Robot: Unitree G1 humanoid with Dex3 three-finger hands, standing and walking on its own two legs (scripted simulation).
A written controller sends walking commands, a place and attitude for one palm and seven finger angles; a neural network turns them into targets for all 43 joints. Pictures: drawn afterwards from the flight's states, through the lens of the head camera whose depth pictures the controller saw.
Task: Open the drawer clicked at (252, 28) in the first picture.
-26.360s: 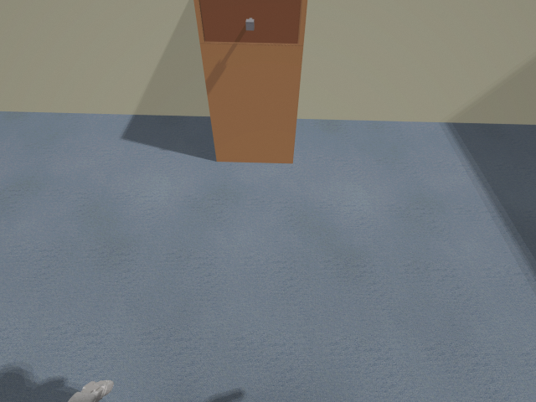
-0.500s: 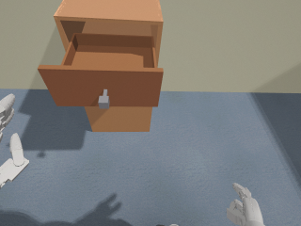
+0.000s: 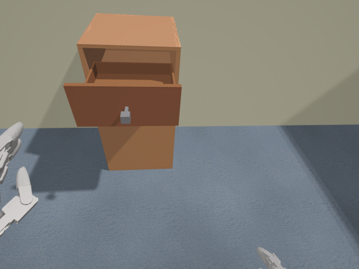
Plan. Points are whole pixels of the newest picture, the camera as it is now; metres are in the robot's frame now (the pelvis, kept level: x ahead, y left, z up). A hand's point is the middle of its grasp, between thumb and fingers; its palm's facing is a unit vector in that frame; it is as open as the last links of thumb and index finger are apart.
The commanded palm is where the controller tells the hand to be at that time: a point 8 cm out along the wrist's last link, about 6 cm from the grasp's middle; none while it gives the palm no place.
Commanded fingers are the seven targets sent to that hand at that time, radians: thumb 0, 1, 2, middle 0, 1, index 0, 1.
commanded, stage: stop stepping back and stand still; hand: left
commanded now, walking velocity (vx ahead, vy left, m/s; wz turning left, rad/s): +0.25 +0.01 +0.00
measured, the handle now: (126, 114) +0.62 +0.20 -0.01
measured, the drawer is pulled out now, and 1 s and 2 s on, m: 0.30 0.30 0.30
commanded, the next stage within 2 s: let the arm hang, fingers relaxed in 0.40 s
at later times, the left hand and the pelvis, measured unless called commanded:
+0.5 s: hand (25, 214) +0.16 +0.23 +0.18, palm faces +0.40 -0.79 -0.47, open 7.4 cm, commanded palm none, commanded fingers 0.00 0.90 0.90 -0.20 -0.30 -0.20 -0.30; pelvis -0.03 -0.01 -0.01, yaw +2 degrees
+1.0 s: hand out of the picture -0.06 +0.21 -0.17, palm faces +0.08 -0.97 -0.23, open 7.2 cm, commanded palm none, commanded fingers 0.00 0.90 0.90 -0.20 -0.30 -0.20 -0.30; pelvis -0.02 +0.01 +0.00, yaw +3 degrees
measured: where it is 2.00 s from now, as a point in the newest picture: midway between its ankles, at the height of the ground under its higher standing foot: outside the picture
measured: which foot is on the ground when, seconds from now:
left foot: down 0.00-0.08, up 0.10-0.34, down 0.36-1.00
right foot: up 0.00-0.08, down 0.10-1.00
